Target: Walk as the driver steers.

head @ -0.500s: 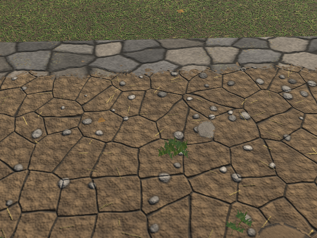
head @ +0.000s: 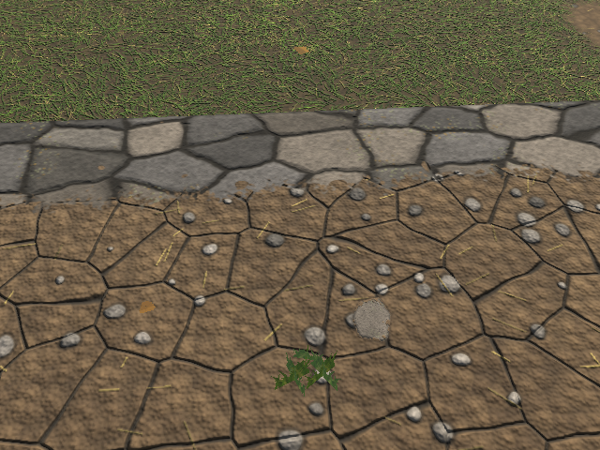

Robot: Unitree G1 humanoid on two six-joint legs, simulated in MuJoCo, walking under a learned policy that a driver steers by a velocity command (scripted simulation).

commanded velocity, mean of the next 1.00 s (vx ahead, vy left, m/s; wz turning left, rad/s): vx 0.50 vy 0.00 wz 0.00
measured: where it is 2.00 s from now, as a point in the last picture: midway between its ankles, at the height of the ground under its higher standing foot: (329, 249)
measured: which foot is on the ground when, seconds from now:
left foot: down 0.00-0.32, up 0.34-0.84, down 0.86-1.00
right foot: up 0.00-0.28, down 0.30-0.88, up 0.90-1.00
